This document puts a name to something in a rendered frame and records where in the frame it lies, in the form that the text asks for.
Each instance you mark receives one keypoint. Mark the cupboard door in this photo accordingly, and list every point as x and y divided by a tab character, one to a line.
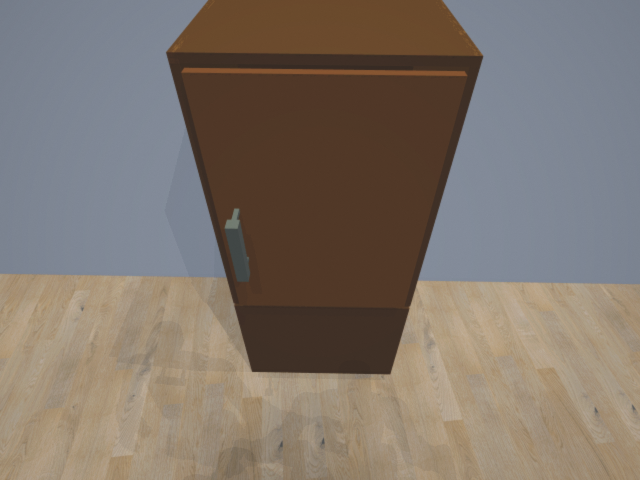
334	173

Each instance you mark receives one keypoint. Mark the handle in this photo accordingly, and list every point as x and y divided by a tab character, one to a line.
236	244

